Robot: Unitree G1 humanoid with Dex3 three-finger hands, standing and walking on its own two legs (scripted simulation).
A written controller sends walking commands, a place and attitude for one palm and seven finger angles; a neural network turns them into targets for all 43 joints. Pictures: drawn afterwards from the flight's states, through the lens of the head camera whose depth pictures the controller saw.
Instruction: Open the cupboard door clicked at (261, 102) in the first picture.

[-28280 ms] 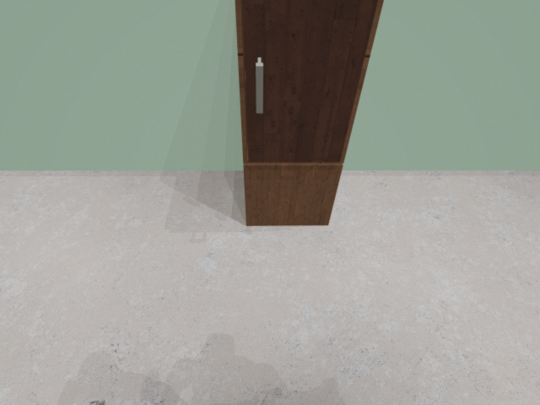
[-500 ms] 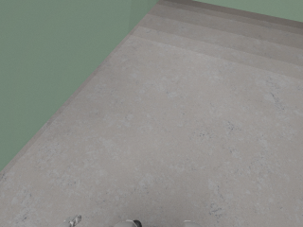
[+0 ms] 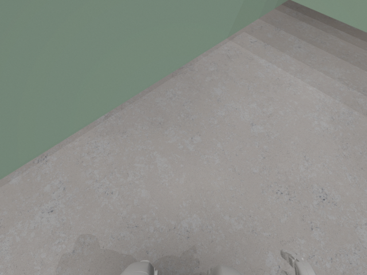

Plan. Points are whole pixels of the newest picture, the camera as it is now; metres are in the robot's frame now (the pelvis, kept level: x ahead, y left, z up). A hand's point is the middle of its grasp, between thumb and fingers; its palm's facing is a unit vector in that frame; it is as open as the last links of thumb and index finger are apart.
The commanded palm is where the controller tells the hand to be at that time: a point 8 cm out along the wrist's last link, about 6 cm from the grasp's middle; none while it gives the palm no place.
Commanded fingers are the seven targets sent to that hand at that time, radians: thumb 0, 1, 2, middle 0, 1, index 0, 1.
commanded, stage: turn to face it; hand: left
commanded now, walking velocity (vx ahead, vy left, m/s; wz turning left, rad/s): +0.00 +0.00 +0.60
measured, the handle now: out of the picture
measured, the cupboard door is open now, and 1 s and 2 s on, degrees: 49 49 49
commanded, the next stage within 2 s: none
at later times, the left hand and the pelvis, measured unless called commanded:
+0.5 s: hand out of the picture +0.05 +0.13 -0.14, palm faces +0.30 -0.92 -0.25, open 7.3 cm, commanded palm none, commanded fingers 0.00 0.90 0.90 -0.20 -0.30 -0.20 -0.30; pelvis +0.03 -0.07 +0.02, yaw +19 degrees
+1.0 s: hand out of the picture +0.03 +0.17 -0.14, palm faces +0.57 -0.77 -0.28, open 7.4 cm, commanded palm none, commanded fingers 0.00 0.90 0.90 -0.20 -0.30 -0.20 -0.30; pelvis +0.07 -0.07 +0.01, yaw +37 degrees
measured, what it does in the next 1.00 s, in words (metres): steps on the spot, turning left: right foot, then left foot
